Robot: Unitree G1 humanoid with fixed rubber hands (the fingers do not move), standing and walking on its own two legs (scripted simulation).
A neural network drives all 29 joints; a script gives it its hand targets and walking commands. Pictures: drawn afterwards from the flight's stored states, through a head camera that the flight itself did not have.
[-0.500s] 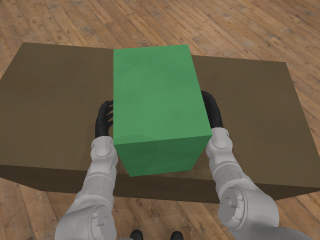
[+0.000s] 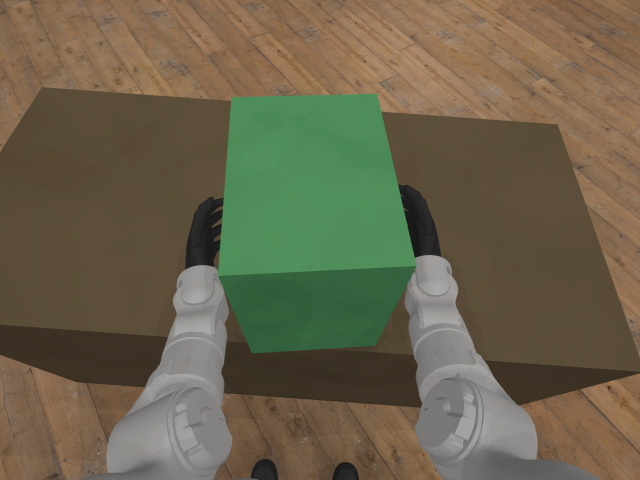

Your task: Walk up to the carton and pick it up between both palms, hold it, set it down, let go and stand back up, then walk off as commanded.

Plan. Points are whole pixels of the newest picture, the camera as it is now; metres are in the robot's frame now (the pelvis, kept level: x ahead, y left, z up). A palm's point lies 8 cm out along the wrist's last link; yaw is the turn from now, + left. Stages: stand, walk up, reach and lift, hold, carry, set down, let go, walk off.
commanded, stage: set down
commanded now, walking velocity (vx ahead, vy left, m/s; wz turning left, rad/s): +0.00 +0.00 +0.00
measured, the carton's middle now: (310, 233) +0.44 +0.04 -0.04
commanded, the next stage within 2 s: none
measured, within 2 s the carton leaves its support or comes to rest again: rests again in 0.04 s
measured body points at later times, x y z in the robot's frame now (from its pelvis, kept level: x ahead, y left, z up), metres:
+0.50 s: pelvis +0.01 +0.02 +0.00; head +0.10 +0.03 +0.44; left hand +0.39 +0.19 -0.01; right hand +0.42 -0.11 +0.00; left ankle +0.00 +0.12 -0.75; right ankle +0.01 -0.09 -0.75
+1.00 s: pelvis +0.00 +0.01 -0.03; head +0.08 +0.02 +0.42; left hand +0.40 +0.22 -0.01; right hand +0.45 -0.11 +0.00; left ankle +0.00 +0.12 -0.75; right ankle +0.01 -0.09 -0.75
